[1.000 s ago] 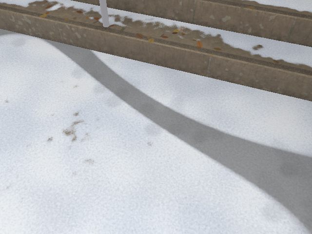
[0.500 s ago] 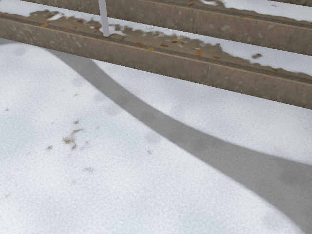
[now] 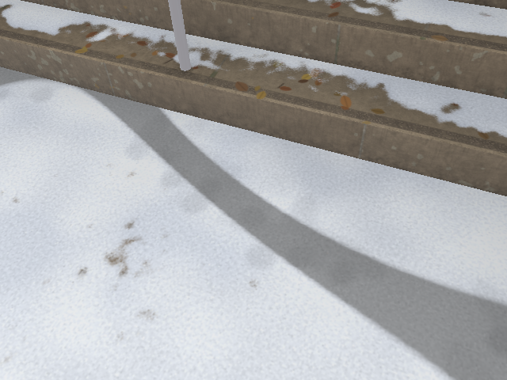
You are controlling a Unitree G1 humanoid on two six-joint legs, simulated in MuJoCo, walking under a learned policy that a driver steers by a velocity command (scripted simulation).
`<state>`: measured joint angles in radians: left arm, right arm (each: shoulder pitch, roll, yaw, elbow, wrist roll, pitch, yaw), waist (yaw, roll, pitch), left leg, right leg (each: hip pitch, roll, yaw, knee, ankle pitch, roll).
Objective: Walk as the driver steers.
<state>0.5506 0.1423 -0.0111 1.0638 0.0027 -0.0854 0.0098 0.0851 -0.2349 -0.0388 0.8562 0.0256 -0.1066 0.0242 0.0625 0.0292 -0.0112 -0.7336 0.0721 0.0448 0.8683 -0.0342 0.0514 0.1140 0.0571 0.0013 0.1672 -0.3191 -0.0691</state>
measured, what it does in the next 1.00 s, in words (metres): walks ahead: left foot, then right foot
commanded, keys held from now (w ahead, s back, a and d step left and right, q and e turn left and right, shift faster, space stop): w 1.00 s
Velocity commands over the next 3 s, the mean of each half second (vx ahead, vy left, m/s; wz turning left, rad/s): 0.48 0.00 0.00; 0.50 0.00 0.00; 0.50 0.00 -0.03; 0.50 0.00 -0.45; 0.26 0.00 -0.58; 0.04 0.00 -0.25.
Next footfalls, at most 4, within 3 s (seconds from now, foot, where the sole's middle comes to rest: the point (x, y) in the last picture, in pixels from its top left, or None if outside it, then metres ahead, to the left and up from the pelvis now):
0.16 left None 0.30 0.11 -0.77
0.70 right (345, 357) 0.57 -0.14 -0.77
1.28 left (261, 250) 0.89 0.09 -0.77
1.84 right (333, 195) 1.12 -0.14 -0.77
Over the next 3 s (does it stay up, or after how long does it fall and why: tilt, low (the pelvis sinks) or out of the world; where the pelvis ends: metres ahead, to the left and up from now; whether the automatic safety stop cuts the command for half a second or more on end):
stays up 1.34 -0.15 0.14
